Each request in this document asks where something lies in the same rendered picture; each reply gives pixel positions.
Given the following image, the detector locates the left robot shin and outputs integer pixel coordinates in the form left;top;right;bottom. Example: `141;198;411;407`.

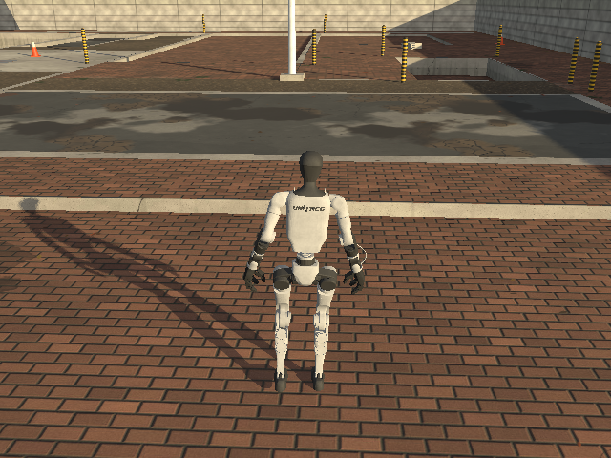
275;311;288;379

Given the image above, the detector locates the robot right hand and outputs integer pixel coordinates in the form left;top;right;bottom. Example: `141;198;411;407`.
343;269;365;294

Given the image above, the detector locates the left robot forearm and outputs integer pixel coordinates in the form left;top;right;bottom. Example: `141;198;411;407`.
247;228;269;270

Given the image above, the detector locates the robot left upper arm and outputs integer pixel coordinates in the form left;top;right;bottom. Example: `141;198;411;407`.
260;191;289;243

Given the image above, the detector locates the right robot forearm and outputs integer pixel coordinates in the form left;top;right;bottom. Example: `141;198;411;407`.
344;231;363;273

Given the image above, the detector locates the robot right upper arm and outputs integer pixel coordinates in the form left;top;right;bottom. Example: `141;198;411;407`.
329;194;354;246

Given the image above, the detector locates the robot left hand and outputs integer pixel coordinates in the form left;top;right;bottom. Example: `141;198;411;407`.
243;267;265;292

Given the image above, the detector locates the robot left thigh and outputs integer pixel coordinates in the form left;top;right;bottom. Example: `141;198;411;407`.
273;265;292;328

